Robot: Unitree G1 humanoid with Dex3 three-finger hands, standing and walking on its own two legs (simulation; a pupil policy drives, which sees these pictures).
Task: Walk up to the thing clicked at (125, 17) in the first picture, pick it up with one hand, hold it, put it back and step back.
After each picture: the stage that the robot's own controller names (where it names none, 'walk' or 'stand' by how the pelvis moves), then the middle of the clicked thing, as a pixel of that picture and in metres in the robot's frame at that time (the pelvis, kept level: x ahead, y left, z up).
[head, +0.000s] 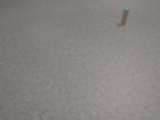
stand; (124, 16) +1.93 -0.61 -0.65
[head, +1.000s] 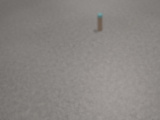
walk; (100, 22) +1.88 -0.12 -0.63
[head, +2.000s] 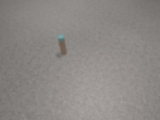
walk; (62, 45) +1.29 +0.26 -0.64
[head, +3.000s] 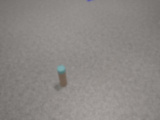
walk; (62, 76) +0.84 +0.24 -0.64
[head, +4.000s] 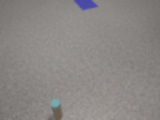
walk; (56, 109) +0.53 +0.19 -0.64
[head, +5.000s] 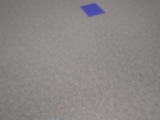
stand; out of the picture +0.39 +0.19 -0.65
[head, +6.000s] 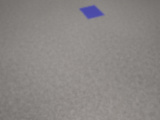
stand; out of the picture +0.39 +0.19 -0.66
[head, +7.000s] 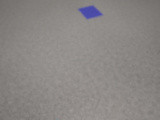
stand; out of the picture +0.40 +0.19 -0.66
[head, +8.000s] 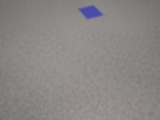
stand; out of the picture +0.39 +0.19 -0.66
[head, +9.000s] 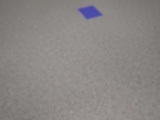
stand; out of the picture +0.39 +0.19 -0.66
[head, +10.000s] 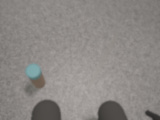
go down; (36, 77) +0.44 +0.22 -0.39
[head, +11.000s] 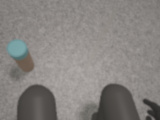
go down; (23, 58) +0.46 +0.26 -0.27
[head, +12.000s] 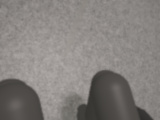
close in; out of the picture +0.43 +0.29 -0.17
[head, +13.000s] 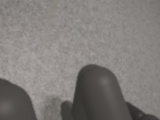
close; out of the picture +0.43 +0.31 -0.15
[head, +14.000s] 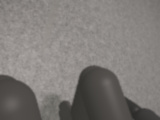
lift; out of the picture +0.39 +0.30 -0.16
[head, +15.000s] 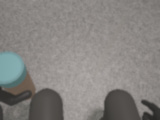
lift; (18, 82) +0.32 +0.22 -0.02
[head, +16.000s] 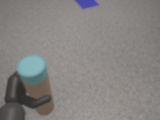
hold; (39, 90) +0.31 +0.15 +0.05
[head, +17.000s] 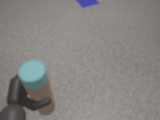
hold; (40, 92) +0.31 +0.16 +0.04
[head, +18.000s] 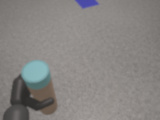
crouch; (43, 92) +0.31 +0.15 +0.03
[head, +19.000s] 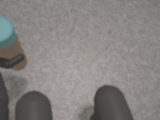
crouch; (10, 49) +0.45 +0.21 -0.05
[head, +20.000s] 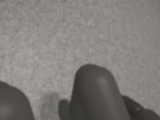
lower; out of the picture +0.41 +0.31 -0.16
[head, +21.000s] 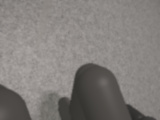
lower; out of the picture +0.43 +0.31 -0.16
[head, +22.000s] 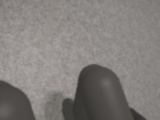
lower; out of the picture +0.41 +0.31 -0.16
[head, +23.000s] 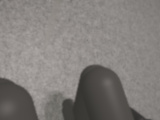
lower; out of the picture +0.40 +0.30 -0.16
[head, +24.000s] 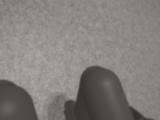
loosen; out of the picture +0.41 +0.28 -0.15
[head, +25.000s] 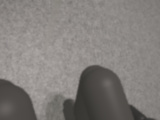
rise; out of the picture +0.41 +0.29 -0.16
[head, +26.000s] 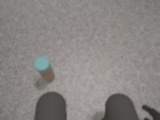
walk; (46, 71) +0.46 +0.21 -0.35
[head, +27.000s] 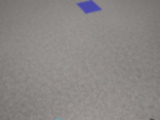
stand; out of the picture +0.39 +0.17 -0.59
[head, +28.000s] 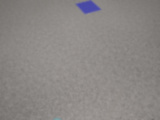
stand; out of the picture +0.40 +0.18 -0.60
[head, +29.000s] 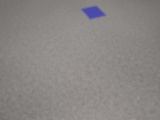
stand; out of the picture +0.40 +0.16 -0.64
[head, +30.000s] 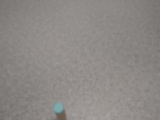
walk; (60, 113) +0.44 +0.17 -0.63
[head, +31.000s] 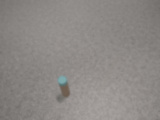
walk; (64, 87) +0.64 +0.21 -0.63
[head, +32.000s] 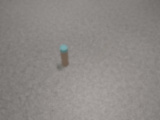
walk; (64, 56) +0.97 +0.18 -0.63
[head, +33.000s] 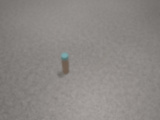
stand; (65, 64) +1.03 +0.18 -0.65
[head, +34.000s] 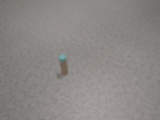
stand; (63, 65) +1.03 +0.20 -0.66
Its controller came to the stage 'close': yes
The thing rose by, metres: 0.67
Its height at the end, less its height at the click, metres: +0.00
